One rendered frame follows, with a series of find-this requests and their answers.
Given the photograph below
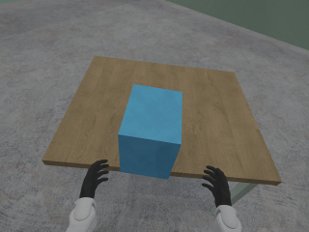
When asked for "left robot forearm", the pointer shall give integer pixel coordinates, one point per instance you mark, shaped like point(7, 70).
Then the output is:
point(83, 217)

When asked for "right robot forearm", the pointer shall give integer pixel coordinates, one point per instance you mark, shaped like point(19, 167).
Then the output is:
point(226, 219)

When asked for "table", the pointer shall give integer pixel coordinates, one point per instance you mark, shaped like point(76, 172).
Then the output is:
point(218, 126)

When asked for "robot left hand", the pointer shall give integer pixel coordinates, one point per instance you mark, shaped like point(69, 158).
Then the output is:
point(91, 180)

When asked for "carton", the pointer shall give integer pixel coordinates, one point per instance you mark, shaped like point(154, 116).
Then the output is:
point(150, 135)

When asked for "robot right hand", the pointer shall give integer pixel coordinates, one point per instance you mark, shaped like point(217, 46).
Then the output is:
point(220, 189)

